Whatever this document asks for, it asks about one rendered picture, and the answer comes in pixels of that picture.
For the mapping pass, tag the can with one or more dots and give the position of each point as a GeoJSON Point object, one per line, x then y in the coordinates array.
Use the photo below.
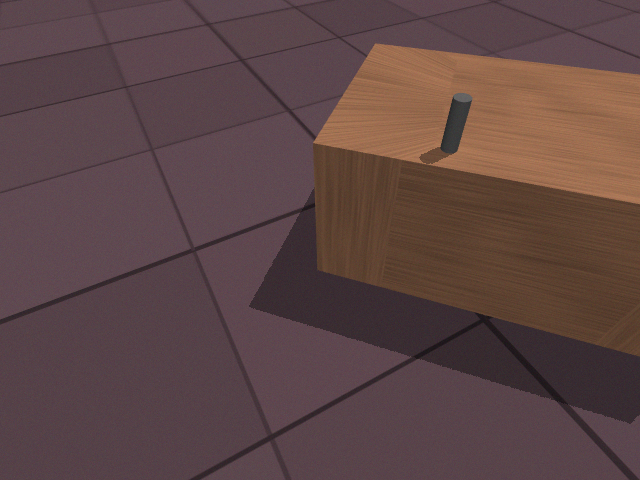
{"type": "Point", "coordinates": [457, 117]}

